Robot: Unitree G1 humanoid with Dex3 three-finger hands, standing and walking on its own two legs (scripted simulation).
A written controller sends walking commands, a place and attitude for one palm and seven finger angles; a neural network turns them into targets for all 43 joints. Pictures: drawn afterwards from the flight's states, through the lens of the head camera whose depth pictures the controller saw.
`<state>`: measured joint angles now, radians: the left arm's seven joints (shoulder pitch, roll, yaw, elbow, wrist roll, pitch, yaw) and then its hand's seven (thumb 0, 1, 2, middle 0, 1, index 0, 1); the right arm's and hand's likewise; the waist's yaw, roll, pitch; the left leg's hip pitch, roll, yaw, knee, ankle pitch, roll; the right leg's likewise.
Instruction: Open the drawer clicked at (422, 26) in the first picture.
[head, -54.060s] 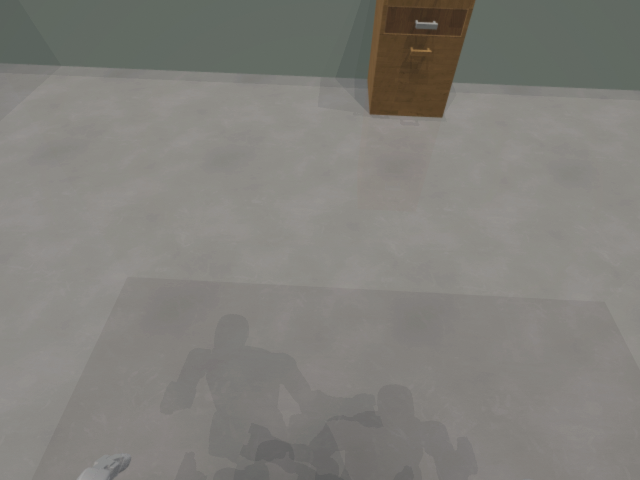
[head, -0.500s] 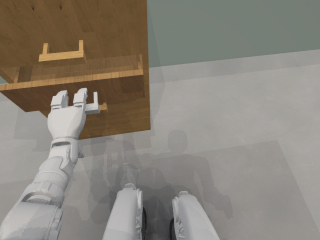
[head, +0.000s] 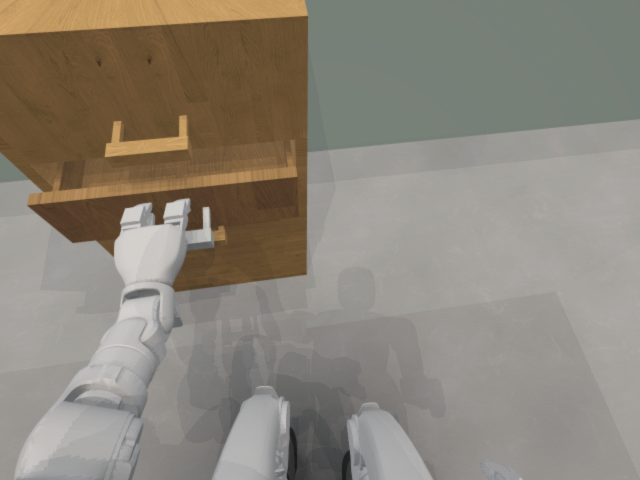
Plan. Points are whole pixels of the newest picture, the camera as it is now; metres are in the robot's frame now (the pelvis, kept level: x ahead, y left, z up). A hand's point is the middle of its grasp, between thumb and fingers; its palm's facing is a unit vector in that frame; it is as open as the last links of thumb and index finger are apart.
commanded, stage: lift the hand off the handle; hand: left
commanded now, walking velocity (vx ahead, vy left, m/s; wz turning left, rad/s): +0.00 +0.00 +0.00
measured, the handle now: (178, 229) +0.48 +0.23 -0.10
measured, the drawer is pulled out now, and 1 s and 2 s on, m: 0.07 0.07 0.07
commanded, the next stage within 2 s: draw the hand back to the body in 1.92 s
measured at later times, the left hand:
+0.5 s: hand (152, 246) +0.41 +0.23 -0.03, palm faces -0.08 -0.04 -1.00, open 16.1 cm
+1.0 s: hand (146, 243) +0.40 +0.23 -0.01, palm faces -0.05 -0.06 -1.00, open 15.8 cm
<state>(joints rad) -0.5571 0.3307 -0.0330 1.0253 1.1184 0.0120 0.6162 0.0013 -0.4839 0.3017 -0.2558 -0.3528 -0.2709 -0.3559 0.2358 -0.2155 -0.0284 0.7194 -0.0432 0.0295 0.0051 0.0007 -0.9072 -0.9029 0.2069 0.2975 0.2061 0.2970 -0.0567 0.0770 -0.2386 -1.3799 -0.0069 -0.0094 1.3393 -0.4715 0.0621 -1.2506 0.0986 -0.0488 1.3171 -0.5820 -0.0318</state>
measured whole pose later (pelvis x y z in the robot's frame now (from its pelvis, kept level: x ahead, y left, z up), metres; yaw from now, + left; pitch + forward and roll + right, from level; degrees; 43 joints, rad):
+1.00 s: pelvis +0.03 +0.00 +0.05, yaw +1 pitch +23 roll -3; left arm -0.41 0.31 -0.06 0.86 1.10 0.02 0.57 0.00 -0.48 0.30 -0.24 -0.34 -0.25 -0.34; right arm 0.25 -0.22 -0.06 0.70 -0.01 0.12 -0.01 0.00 -0.91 -0.90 0.20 0.30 0.20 0.30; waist -0.03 0.08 -0.21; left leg -1.08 -0.01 0.00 1.12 -0.45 0.06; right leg -0.95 0.10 -0.02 1.08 -0.54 -0.03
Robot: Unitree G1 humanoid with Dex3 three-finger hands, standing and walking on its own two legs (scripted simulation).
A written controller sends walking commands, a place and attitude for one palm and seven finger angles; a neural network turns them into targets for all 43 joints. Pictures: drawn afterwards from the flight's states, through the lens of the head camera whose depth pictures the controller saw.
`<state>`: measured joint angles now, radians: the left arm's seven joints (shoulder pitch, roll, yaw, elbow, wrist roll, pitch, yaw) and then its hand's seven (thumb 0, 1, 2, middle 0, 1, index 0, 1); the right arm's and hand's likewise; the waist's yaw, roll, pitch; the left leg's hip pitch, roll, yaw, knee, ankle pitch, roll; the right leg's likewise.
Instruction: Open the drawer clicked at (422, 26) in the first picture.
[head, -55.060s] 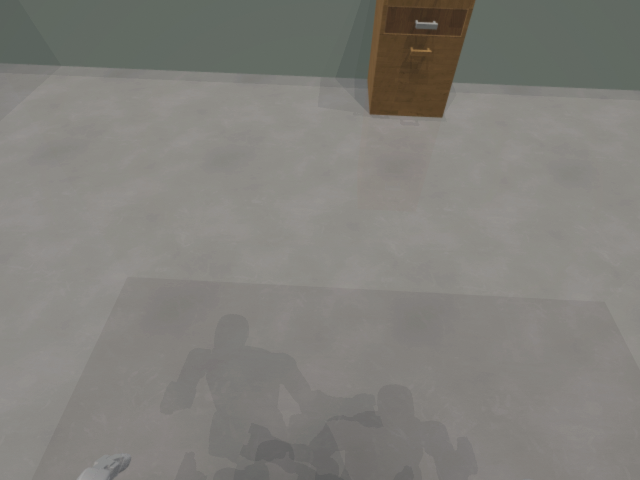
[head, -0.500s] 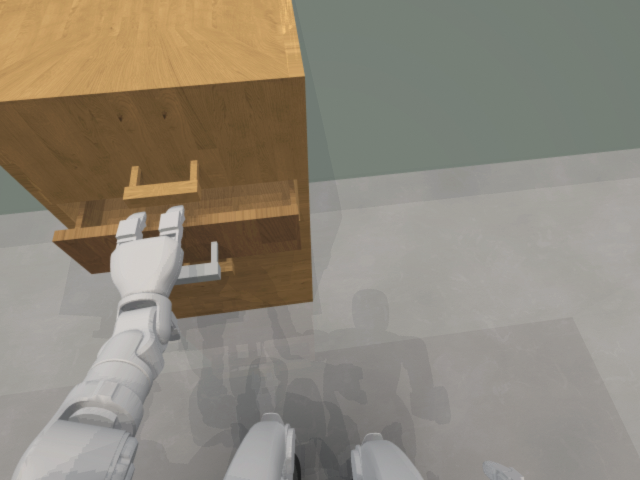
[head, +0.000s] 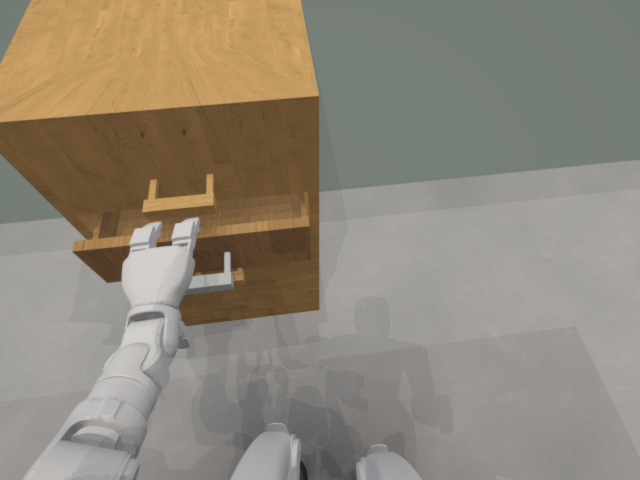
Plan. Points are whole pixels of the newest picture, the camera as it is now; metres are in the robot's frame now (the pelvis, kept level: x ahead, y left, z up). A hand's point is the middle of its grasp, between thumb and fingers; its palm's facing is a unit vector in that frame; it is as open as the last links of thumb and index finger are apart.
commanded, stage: lift the hand off the handle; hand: left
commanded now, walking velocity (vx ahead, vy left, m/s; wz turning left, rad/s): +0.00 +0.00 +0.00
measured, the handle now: (202, 272) +0.45 +0.22 -0.16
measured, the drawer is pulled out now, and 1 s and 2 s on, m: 0.07 0.07 0.07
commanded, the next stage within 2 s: draw the hand back to the body in 0.92 s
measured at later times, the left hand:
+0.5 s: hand (162, 259) +0.39 +0.23 +0.00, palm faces +0.03 -0.02 -1.00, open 16.0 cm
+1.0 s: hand (151, 255) +0.39 +0.24 +0.02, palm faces -0.02 -0.01 -1.00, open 16.2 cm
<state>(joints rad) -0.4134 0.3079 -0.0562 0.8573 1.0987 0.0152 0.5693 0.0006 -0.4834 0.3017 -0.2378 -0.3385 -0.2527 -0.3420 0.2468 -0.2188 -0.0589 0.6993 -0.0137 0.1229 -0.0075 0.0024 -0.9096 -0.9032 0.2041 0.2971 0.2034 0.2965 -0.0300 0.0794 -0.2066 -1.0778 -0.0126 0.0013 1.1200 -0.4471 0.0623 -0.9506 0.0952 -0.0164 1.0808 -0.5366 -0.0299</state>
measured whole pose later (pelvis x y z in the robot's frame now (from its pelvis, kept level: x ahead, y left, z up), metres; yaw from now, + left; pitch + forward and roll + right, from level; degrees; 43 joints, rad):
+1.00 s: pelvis +0.02 -0.01 +0.04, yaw +1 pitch +18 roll -2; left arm -0.40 0.33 -0.08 0.81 1.07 0.07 0.49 0.00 -0.48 0.30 -0.17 -0.31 -0.17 -0.30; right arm 0.26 -0.24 -0.05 0.65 0.02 0.16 -0.01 0.00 -0.91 -0.90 0.20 0.30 0.20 0.30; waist -0.01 0.08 -0.18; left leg -0.83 -0.02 0.01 0.92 -0.39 0.05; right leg -0.71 0.09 0.00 0.88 -0.48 -0.04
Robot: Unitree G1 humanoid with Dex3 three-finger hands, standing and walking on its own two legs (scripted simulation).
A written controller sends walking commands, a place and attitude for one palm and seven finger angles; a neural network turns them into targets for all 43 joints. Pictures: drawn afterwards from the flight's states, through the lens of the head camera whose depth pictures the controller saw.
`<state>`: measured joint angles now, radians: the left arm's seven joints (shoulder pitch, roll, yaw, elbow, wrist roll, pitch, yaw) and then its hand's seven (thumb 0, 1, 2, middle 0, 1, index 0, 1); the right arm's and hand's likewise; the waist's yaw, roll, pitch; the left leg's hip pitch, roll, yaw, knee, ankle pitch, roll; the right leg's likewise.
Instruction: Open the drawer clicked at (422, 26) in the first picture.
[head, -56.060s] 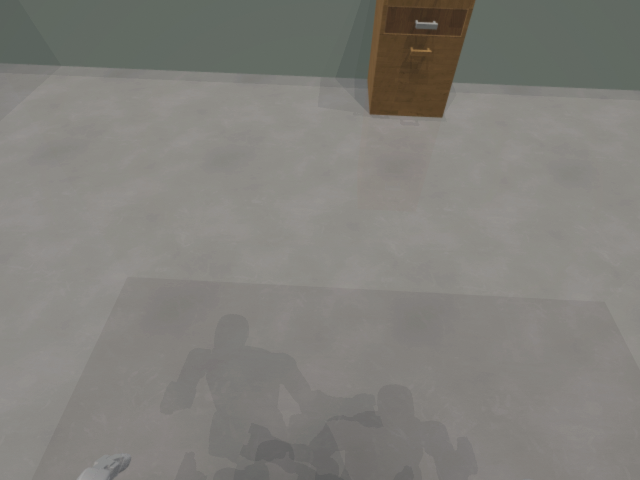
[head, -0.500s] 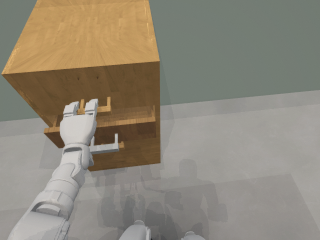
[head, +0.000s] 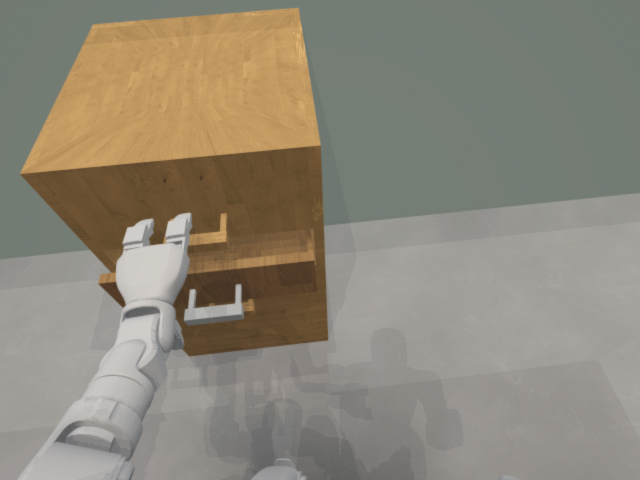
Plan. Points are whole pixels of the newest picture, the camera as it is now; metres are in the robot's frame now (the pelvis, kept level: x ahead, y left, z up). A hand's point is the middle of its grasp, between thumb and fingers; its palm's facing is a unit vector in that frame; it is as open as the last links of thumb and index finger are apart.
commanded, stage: draw the hand back to the body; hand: left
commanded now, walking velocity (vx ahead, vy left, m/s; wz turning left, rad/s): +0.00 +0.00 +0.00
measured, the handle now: (215, 303) +0.43 +0.23 -0.19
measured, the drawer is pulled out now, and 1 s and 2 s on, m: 0.07 0.07 0.07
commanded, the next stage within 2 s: step back with the hand held close in 1.62 s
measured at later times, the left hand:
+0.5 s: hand (122, 323) +0.29 +0.25 +0.04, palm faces -0.01 -0.09 -1.00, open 16.2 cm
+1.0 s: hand (75, 327) +0.24 +0.22 +0.16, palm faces +0.32 -0.88 -0.36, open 14.1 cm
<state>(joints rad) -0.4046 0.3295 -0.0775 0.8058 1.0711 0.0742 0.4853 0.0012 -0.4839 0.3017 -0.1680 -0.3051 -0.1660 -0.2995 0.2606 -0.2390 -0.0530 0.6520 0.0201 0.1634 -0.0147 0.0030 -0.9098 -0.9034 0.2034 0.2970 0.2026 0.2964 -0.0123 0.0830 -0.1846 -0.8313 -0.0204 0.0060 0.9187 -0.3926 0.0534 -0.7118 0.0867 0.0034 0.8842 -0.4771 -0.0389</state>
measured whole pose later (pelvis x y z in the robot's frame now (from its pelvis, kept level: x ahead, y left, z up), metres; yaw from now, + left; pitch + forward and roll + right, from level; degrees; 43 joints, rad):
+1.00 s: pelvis +0.02 -0.01 +0.05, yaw +2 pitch -1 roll +0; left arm 0.36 0.32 0.17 -0.22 -0.07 -0.05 0.11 0.00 -0.12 0.46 -0.17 -0.30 -0.17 -0.30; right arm 0.21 -0.24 0.06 0.56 0.02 -0.02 -0.08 0.01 -0.91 -0.90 0.21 0.30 0.21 0.30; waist 0.02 0.07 -0.02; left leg -0.21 -0.04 -0.01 0.45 -0.23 0.03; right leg -0.08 0.06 0.01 0.40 -0.30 -0.05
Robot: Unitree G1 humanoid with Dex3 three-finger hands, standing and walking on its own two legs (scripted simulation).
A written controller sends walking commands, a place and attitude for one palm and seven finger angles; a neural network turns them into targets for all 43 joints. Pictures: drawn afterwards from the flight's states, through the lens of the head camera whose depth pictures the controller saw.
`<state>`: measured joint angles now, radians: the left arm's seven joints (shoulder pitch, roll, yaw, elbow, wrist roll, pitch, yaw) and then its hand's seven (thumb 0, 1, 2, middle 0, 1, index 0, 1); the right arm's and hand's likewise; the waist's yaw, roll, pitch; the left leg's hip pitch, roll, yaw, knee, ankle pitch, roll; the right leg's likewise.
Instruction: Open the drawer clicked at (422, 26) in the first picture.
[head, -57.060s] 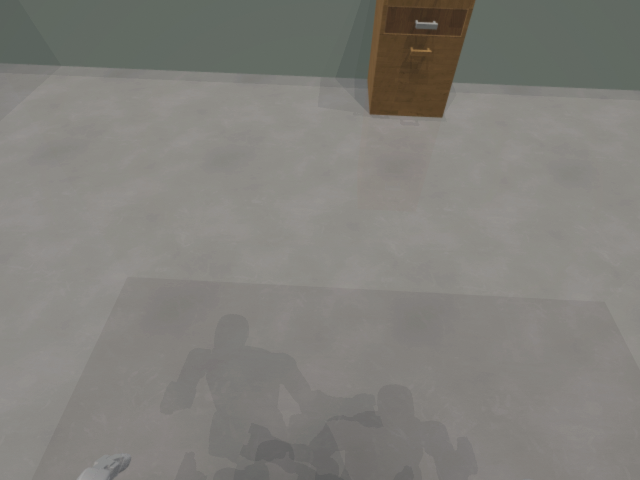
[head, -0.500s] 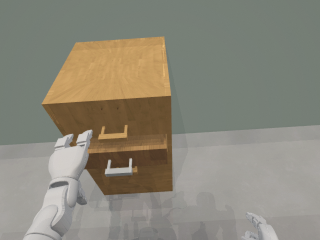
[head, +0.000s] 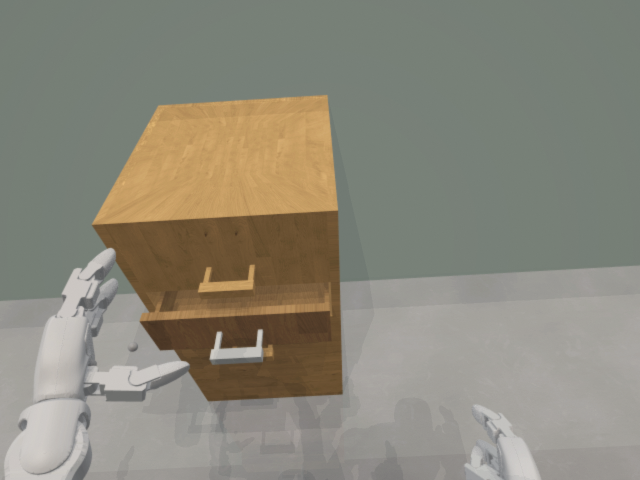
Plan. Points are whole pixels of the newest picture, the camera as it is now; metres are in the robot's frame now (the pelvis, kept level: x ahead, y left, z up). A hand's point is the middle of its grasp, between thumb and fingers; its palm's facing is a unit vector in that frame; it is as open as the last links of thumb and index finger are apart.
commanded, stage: draw the hand back to the body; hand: left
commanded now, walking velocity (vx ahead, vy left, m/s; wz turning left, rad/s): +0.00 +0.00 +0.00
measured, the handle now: (238, 345) +0.42 +0.23 -0.25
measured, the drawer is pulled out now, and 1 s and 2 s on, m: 0.07 0.07 0.07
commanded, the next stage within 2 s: step back with the hand held close in 0.62 s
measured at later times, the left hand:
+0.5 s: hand (83, 367) +0.18 +0.23 +0.15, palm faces +0.38 -0.82 -0.42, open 8.3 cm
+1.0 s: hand (95, 364) +0.19 +0.23 +0.14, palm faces +0.28 -0.81 -0.51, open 7.4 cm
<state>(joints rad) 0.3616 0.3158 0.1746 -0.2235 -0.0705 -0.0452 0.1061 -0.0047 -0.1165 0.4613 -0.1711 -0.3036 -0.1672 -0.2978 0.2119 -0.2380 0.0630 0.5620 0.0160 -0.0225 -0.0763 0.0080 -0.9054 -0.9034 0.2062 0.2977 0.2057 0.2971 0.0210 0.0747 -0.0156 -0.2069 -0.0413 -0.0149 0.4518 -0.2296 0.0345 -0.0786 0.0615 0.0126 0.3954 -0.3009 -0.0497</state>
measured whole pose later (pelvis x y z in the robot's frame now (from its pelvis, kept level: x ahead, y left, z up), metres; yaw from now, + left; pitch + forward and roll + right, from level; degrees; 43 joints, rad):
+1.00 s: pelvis +0.00 +0.00 +0.00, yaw +1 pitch +4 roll +0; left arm 0.65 0.36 0.31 -0.49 -0.07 -0.16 0.10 0.01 0.90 0.90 -0.21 -0.30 -0.20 -0.30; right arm 0.17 -0.25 -0.02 0.57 0.01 0.02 -0.06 0.01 -0.91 -0.90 0.20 0.30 0.20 0.30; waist -0.01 0.09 -0.02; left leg -0.29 -0.04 -0.02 0.43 -0.20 0.03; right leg -0.16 0.06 0.00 0.38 -0.28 -0.05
